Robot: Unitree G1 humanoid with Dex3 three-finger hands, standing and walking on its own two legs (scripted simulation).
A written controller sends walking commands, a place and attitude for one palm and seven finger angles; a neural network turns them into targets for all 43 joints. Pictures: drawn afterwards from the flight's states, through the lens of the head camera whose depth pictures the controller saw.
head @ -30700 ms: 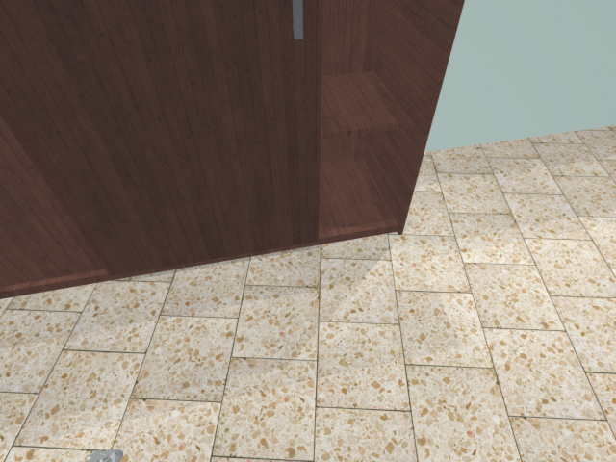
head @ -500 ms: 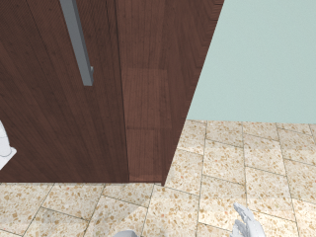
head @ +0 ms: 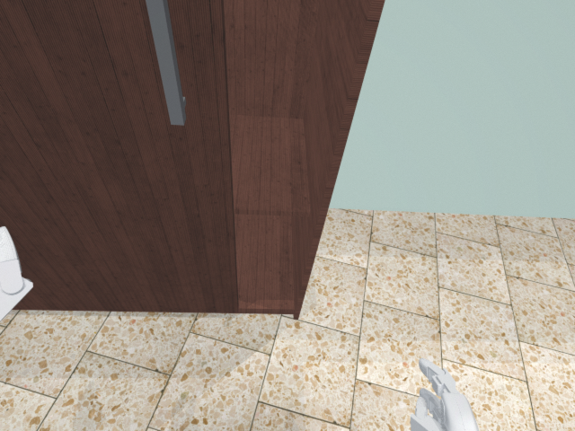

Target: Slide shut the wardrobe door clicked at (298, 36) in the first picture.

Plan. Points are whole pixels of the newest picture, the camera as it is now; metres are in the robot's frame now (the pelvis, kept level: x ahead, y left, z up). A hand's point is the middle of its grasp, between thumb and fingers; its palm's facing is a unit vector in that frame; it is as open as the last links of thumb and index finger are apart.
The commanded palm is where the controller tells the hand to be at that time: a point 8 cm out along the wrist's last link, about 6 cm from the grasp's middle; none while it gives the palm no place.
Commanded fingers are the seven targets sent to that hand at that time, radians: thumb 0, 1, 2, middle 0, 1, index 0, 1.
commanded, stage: stop stepping back and stand still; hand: left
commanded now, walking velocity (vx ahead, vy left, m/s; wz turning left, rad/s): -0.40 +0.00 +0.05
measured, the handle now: (170, 53) +0.55 +0.23 +0.23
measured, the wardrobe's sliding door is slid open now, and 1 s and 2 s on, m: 0.20 0.20 0.20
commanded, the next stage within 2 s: let the arm hang, fingers relaxed in 0.96 s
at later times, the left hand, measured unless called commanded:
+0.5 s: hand out of the picture +0.09 +0.28 +0.18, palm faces +0.51 -0.74 -0.43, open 7.4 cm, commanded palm +0.03 +0.31 +0.18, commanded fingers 0.00 0.90 0.90 -0.20 -0.30 -0.20 -0.30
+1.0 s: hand out of the picture +0.09 +0.31 +0.16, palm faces +0.49 -0.77 -0.41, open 7.4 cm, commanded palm +0.03 +0.34 +0.18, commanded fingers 0.00 0.90 0.90 -0.20 -0.30 -0.20 -0.30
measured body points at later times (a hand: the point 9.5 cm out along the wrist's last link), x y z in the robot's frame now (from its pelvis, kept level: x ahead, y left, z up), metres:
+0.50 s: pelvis -0.10 +0.01 -0.01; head -0.13 +0.02 +0.44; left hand +0.06 +0.32 +0.20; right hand +0.04 -0.25 -0.08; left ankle -0.10 +0.13 -0.73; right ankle -0.04 -0.09 -0.74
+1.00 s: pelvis -0.11 +0.04 +0.00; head -0.12 +0.05 +0.45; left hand +0.05 +0.35 +0.18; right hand +0.04 -0.19 -0.09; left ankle -0.09 +0.12 -0.74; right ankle -0.09 -0.09 -0.74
